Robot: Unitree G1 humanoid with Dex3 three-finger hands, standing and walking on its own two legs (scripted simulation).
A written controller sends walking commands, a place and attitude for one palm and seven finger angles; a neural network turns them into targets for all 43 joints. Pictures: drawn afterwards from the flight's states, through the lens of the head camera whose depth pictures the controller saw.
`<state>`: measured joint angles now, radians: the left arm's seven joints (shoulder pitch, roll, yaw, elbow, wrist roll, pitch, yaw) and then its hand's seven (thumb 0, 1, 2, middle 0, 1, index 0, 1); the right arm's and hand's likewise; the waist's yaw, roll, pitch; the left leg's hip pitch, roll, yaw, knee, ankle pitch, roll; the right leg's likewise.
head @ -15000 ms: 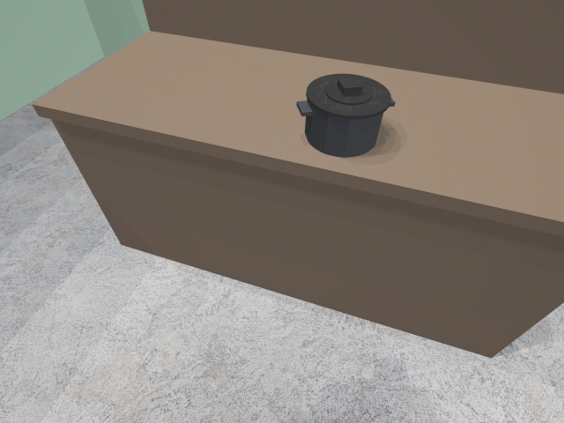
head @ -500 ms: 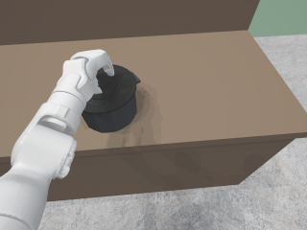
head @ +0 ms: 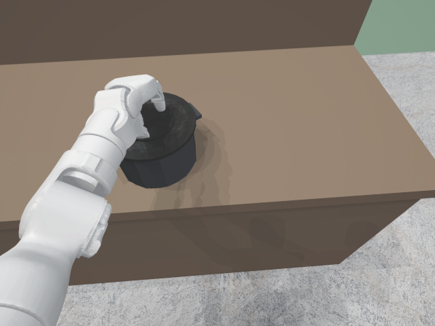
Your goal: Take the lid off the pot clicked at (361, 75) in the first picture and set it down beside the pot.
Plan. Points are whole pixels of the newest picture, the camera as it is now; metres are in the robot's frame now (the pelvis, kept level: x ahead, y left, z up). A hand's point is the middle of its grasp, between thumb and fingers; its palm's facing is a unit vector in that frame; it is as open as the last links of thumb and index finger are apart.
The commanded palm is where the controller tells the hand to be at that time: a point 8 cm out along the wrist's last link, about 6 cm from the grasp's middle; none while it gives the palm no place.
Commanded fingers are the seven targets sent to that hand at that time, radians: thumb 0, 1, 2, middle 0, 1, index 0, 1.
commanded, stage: close the fingers and squeeze the knob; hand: left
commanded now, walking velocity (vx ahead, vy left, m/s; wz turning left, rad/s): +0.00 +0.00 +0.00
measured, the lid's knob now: (146, 115) +0.51 +0.13 +0.09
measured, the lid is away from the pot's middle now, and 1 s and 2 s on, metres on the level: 0.00 0.00 0.01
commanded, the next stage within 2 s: lift the lid straight up in 1.24 s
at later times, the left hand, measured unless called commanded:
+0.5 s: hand (145, 116) +0.49 +0.12 +0.11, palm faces -0.40 -0.08 -0.91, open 7.9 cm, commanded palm +0.49 +0.12 +0.17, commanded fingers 0.00 0.30 0.81 -0.66 -1.08 -0.66 -1.08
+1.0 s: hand (145, 114) +0.49 +0.12 +0.11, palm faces -0.42 -0.08 -0.90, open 6.8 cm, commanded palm +0.50 +0.13 +0.17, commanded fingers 0.00 0.49 0.90 -0.66 -1.09 -0.86 -1.15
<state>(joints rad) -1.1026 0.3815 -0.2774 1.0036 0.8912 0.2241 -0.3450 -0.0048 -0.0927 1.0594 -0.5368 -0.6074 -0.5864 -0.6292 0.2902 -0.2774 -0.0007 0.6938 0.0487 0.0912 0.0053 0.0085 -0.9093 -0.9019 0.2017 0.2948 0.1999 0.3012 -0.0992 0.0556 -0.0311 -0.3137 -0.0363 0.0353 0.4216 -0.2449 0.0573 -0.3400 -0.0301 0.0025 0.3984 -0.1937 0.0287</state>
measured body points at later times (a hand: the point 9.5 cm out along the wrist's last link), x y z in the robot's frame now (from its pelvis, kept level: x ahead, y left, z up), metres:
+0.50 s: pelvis +0.01 +0.00 +0.00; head +0.06 -0.03 +0.45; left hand +0.50 +0.13 +0.16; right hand +0.05 -0.27 -0.14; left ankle -0.03 +0.08 -0.74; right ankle +0.00 -0.14 -0.74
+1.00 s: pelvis +0.01 +0.00 +0.00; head +0.07 -0.02 +0.45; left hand +0.51 +0.13 +0.16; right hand +0.05 -0.27 -0.14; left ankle -0.03 +0.08 -0.74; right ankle +0.00 -0.14 -0.74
